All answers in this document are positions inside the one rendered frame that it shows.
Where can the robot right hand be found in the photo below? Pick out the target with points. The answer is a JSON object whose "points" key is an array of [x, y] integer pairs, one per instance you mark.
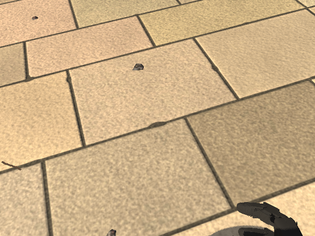
{"points": [[271, 215]]}

